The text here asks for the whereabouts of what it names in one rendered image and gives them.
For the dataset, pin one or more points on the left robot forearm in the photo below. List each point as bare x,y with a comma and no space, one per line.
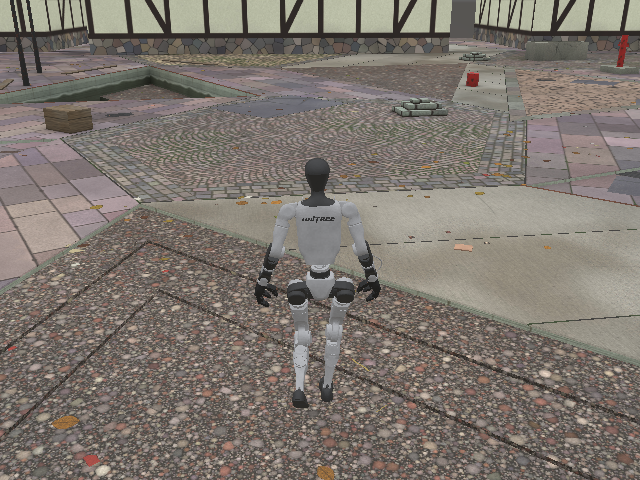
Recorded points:
268,268

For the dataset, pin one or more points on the left robot upper arm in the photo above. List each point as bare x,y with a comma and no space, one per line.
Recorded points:
286,212

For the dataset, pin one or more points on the robot left foot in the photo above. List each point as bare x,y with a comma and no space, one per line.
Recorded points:
299,399

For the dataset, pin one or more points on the right robot upper arm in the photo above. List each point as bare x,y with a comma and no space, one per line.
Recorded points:
349,210

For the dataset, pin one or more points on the left robot thigh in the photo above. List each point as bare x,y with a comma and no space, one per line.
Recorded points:
298,301

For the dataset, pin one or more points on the robot right hand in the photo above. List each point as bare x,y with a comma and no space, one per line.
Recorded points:
368,286

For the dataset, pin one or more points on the right robot forearm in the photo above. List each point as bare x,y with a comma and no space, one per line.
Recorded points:
368,266

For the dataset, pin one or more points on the robot left hand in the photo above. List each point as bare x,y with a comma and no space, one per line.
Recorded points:
260,290

